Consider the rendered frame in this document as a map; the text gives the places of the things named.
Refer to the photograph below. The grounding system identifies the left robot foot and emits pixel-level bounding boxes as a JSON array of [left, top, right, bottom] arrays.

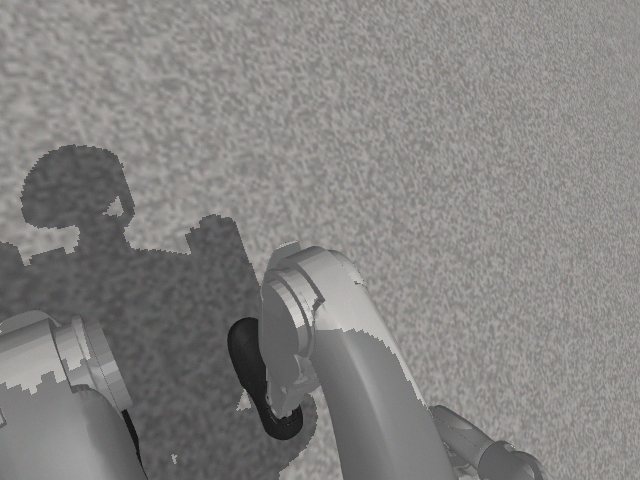
[[121, 409, 148, 479]]

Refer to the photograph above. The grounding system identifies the right robot foot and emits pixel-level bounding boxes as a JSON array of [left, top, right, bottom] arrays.
[[227, 317, 303, 440]]

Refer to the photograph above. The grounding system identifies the right robot arm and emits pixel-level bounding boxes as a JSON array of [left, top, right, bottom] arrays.
[[477, 440, 555, 480]]

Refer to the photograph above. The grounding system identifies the right robot hand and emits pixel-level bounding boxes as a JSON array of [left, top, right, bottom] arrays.
[[429, 405, 494, 480]]

